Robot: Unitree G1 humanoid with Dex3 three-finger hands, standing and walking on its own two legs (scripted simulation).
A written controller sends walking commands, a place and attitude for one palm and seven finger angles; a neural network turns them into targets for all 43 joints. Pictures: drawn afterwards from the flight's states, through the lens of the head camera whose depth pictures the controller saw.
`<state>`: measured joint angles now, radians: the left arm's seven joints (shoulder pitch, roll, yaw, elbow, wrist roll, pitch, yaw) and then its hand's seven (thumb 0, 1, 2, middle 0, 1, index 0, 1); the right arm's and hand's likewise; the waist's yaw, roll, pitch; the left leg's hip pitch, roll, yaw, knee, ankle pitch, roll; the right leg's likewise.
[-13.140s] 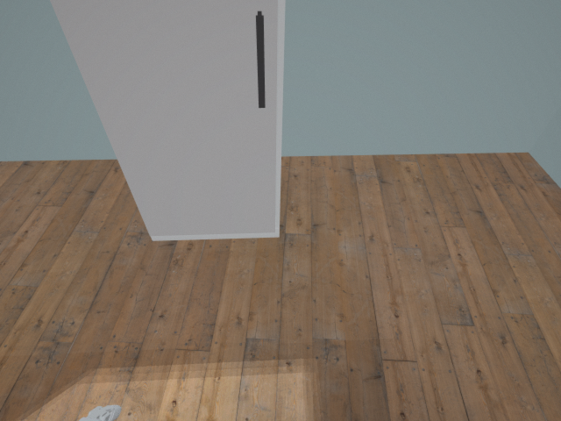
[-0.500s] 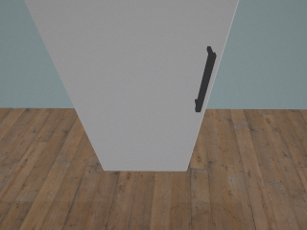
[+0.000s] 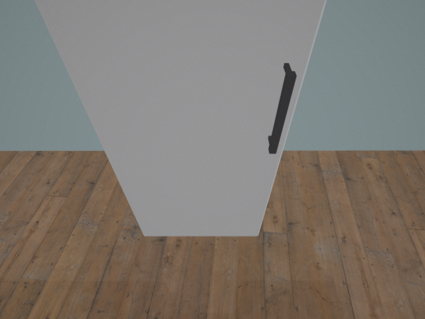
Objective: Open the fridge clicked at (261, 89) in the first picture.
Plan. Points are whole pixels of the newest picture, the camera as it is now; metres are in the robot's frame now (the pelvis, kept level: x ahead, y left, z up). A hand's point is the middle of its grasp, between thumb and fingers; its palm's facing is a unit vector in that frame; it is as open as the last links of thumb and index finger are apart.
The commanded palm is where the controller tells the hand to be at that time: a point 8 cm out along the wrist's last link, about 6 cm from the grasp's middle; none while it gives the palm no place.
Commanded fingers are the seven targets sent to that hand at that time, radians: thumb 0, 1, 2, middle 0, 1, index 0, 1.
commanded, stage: shuffle to correct the standing spot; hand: right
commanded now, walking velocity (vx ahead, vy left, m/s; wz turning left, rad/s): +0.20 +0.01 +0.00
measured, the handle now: (279, 112) +0.57 -0.13 +0.08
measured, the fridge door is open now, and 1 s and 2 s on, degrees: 0 0 0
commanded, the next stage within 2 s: come to a stop and stand still in 0.30 s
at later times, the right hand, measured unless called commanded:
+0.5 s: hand out of the picture +0.08 -0.18 -0.19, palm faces +0.02 +0.99 -0.13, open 7.4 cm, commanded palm none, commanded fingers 0.00 -0.90 -0.90 0.20 0.30 0.20 0.30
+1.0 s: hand (293, 295) +0.22 -0.17 -0.18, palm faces +0.07 +0.98 -0.21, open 7.3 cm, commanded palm none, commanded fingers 0.00 -0.90 -0.90 0.20 0.30 0.20 0.30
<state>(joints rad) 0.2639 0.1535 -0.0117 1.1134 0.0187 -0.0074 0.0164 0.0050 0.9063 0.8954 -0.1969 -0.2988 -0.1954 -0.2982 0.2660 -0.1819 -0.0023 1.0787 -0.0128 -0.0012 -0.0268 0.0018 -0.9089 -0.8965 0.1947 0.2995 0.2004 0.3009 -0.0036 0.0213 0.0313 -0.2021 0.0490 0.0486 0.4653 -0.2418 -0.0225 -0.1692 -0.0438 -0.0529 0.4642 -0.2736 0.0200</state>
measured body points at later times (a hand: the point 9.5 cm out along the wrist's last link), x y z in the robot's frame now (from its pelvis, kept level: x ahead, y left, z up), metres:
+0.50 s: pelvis +0.10 -0.02 -0.01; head +0.14 -0.04 +0.44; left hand +0.05 +0.19 -0.16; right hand +0.08 -0.23 -0.18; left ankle +0.07 +0.10 -0.67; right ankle -0.02 -0.12 -0.74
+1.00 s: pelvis +0.13 +0.01 -0.01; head +0.17 +0.01 +0.44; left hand +0.23 +0.25 -0.15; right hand +0.22 -0.22 -0.16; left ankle +0.23 +0.10 -0.74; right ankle +0.10 -0.12 -0.71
